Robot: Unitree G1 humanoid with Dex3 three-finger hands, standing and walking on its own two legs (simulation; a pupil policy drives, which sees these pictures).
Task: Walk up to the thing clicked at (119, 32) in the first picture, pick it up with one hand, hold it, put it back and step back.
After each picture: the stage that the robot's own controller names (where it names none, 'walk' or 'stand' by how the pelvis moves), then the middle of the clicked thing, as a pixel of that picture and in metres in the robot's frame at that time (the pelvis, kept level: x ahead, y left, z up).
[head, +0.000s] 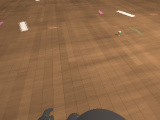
stand; (119, 33) +2.26 -0.77 -0.72
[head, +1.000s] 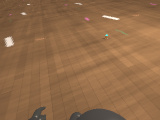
walk; (106, 37) +2.22 -0.26 -0.69
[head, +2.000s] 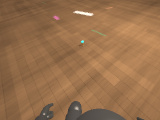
walk; (82, 43) +1.54 +0.27 -0.72
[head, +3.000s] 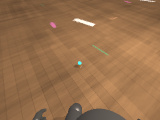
walk; (79, 64) +0.94 +0.24 -0.71
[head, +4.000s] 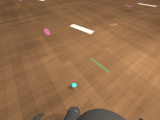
walk; (74, 86) +0.52 +0.22 -0.70
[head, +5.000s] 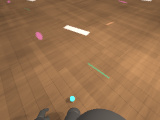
stand; (72, 99) +0.32 +0.21 -0.70
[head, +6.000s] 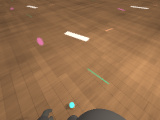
stand; (72, 106) +0.29 +0.21 -0.72
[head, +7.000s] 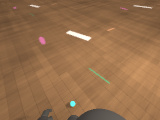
stand; (73, 104) +0.30 +0.21 -0.73
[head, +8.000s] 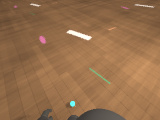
stand; (73, 104) +0.30 +0.21 -0.73
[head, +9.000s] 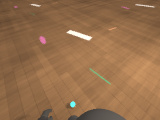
stand; (73, 105) +0.29 +0.21 -0.73
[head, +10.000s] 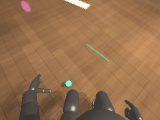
go down; (68, 84) +0.34 +0.20 -0.57
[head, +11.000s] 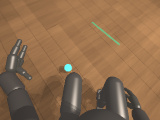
go down; (68, 69) +0.39 +0.21 -0.33
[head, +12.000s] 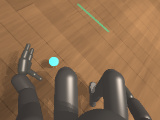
close in; (54, 62) +0.38 +0.23 -0.25
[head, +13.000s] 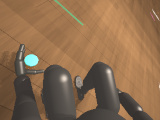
close; (31, 62) +0.38 +0.25 -0.22
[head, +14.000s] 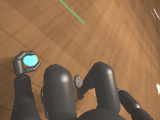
close; (30, 61) +0.37 +0.26 -0.22
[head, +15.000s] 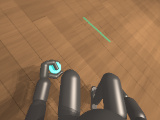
lift; (54, 69) +0.31 +0.25 -0.11
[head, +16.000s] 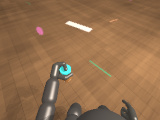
hold; (66, 73) +0.32 +0.17 +0.03
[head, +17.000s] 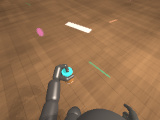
hold; (68, 75) +0.32 +0.17 +0.00
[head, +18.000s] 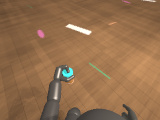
hold; (68, 76) +0.32 +0.17 +0.00
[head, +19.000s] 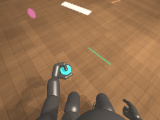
crouch; (66, 73) +0.35 +0.17 -0.06
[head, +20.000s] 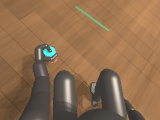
lower; (51, 55) +0.44 +0.23 -0.13
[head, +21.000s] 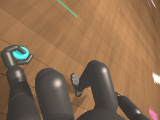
lower; (21, 56) +0.42 +0.26 -0.23
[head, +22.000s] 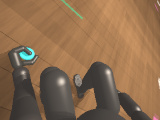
lower; (27, 56) +0.41 +0.26 -0.22
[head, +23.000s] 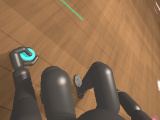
lower; (28, 57) +0.40 +0.26 -0.22
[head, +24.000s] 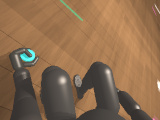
lower; (28, 58) +0.40 +0.26 -0.22
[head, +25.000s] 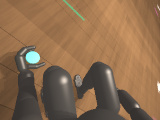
open; (32, 59) +0.38 +0.24 -0.23
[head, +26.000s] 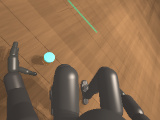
stand; (48, 59) +0.39 +0.23 -0.23
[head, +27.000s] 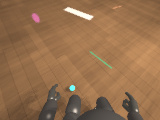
stand; (72, 88) +0.35 +0.18 -0.59
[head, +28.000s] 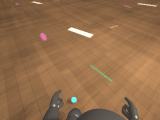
stand; (74, 100) +0.34 +0.18 -0.67
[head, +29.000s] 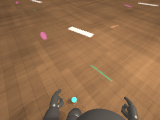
stand; (74, 100) +0.33 +0.17 -0.67
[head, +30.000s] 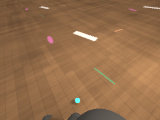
stand; (77, 101) +0.36 +0.17 -0.72
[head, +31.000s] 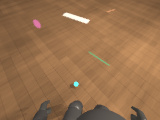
walk; (76, 85) +0.43 +0.16 -0.70
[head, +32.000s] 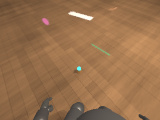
walk; (79, 70) +0.70 +0.19 -0.70
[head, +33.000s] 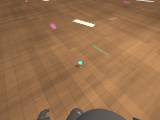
stand; (80, 64) +0.97 +0.22 -0.70
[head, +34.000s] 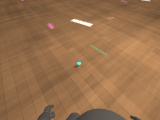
stand; (79, 65) +0.95 +0.21 -0.72
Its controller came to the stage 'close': yes
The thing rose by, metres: 0.72
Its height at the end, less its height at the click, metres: +0.00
